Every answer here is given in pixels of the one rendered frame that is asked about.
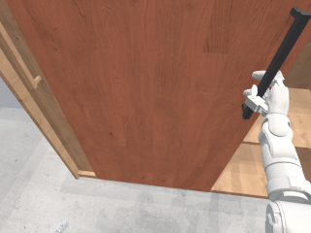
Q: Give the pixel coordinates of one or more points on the right robot hand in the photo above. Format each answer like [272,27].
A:
[274,101]

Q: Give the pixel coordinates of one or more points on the left robot hand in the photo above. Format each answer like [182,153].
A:
[59,227]

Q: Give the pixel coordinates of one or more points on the robot right forearm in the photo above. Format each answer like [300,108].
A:
[285,178]

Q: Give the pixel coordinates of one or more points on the wardrobe door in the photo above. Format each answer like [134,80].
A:
[42,95]
[153,89]

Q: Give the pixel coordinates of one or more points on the handle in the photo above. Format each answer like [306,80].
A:
[300,20]
[14,55]

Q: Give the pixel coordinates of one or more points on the robot right upper arm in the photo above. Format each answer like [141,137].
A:
[287,217]

